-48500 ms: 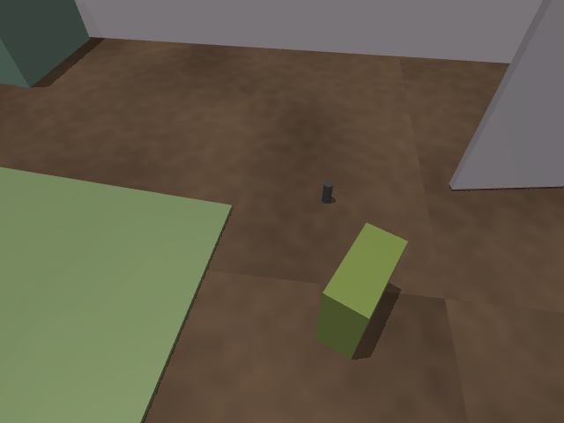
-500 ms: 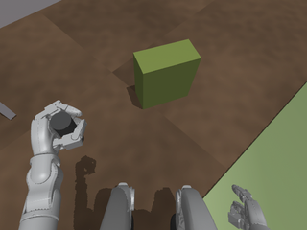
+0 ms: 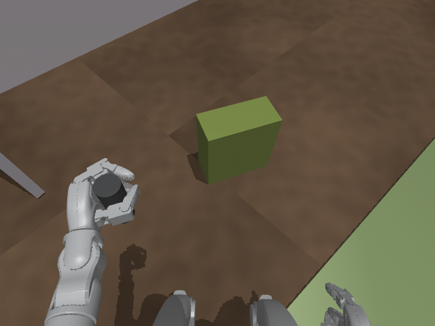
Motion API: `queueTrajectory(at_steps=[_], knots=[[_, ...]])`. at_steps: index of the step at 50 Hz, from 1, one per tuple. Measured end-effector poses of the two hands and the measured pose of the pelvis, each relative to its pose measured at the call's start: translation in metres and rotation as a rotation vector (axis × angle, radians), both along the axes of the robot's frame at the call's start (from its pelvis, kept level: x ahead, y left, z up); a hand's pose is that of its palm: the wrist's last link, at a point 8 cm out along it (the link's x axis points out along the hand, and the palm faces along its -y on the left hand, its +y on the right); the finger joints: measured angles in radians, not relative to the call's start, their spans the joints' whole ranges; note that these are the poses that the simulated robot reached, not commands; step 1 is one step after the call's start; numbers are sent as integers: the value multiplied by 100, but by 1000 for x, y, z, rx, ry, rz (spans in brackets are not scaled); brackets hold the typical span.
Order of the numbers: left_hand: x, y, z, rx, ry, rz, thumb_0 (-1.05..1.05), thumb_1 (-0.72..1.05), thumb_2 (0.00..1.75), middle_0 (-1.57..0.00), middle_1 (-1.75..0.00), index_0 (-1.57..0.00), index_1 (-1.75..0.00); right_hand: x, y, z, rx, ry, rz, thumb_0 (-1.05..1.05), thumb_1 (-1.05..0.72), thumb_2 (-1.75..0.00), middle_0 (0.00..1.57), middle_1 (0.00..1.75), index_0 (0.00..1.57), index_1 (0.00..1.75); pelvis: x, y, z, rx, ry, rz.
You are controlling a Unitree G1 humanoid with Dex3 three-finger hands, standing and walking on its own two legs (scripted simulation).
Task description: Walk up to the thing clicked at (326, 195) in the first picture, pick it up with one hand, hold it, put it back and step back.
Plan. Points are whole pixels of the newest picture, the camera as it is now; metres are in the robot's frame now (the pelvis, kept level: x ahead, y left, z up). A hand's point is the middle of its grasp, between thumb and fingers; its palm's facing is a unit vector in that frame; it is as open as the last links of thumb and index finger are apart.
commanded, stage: lift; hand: left
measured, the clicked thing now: (116, 200) +0.34 +0.20 +0.02
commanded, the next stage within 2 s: hold in 0.50 s
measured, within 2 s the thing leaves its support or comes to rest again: neither
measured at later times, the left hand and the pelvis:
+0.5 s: hand (125, 182) +0.34 +0.17 +0.08, palm faces +0.19 -0.98 -0.02, open 5.4 cm; pelvis +0.01 -0.01 +0.04, yaw +0 degrees
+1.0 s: hand (123, 176) +0.34 +0.17 +0.10, palm faces +0.20 -0.98 -0.01, open 5.4 cm; pelvis +0.02 -0.01 +0.05, yaw +0 degrees
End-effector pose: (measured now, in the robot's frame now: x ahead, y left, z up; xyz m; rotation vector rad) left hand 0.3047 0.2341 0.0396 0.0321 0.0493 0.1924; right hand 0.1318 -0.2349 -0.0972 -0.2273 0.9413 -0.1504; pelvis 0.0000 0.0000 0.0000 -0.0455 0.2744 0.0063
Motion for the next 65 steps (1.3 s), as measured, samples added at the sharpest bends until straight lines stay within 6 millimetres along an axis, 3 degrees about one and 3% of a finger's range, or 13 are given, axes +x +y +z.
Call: queueTrajectory(at_steps=[22, 65], knots=[[6, -14, 36, -14, -16, 8, 3, 17, 107, -95, -111, -102, -107, 11, -10, 35, -12, -16, 6, 1, -89, -89, 20, 30, 20, 30, 12, -8, 33, 14, -79, 3], [3, -17, 68, -16, -39, 7, 3, 17, 107, -95, -111, -102, -107, 13, -6, 56, 17, -30, 12, 1, -91, -90, 20, 30, 20, 30, 14, -7, 55, 23, -163, 0]])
